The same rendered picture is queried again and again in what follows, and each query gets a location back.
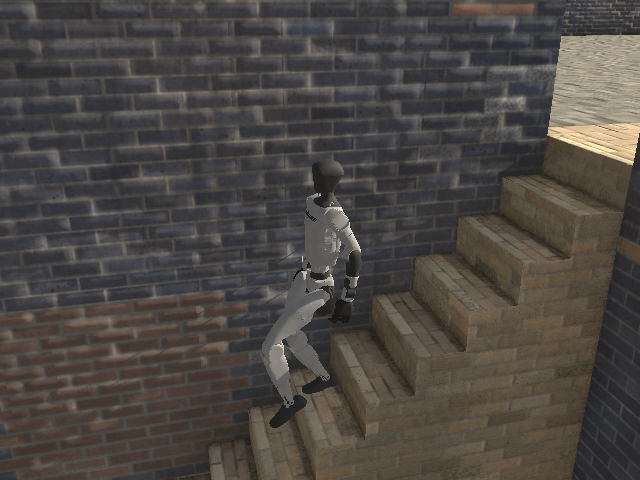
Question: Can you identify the robot right thigh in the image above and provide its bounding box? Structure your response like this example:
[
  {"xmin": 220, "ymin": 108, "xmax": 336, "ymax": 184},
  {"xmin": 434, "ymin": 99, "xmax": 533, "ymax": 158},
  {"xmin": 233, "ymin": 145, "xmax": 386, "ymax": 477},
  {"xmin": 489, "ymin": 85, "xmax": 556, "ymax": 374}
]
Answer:
[{"xmin": 284, "ymin": 271, "xmax": 309, "ymax": 350}]

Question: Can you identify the robot left forearm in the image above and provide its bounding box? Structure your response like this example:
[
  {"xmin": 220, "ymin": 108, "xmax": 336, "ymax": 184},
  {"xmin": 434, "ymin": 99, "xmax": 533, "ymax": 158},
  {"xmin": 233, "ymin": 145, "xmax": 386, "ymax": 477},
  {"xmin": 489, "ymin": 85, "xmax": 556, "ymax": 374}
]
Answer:
[{"xmin": 341, "ymin": 250, "xmax": 362, "ymax": 302}]

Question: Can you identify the left robot upper arm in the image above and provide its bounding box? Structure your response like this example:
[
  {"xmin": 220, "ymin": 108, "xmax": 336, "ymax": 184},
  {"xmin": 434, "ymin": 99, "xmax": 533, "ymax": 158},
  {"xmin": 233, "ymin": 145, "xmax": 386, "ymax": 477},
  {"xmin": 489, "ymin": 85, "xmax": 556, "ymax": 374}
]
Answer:
[{"xmin": 324, "ymin": 208, "xmax": 361, "ymax": 261}]

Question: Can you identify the left robot hand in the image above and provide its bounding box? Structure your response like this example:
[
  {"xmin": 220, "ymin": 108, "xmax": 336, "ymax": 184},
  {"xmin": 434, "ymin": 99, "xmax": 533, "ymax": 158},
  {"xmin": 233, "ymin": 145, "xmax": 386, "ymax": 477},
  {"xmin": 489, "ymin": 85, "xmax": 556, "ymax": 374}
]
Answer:
[{"xmin": 328, "ymin": 298, "xmax": 354, "ymax": 323}]

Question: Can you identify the right robot upper arm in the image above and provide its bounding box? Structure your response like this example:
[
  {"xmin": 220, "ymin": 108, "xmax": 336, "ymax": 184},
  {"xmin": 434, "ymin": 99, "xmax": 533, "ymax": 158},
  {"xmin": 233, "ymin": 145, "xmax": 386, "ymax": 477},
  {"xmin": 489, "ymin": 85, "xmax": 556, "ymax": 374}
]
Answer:
[{"xmin": 306, "ymin": 193, "xmax": 321, "ymax": 205}]

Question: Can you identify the robot head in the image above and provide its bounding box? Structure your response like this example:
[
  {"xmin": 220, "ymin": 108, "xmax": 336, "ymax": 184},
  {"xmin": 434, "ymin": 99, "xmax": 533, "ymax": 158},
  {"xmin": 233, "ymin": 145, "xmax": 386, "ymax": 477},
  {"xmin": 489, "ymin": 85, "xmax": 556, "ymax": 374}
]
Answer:
[{"xmin": 312, "ymin": 159, "xmax": 344, "ymax": 208}]

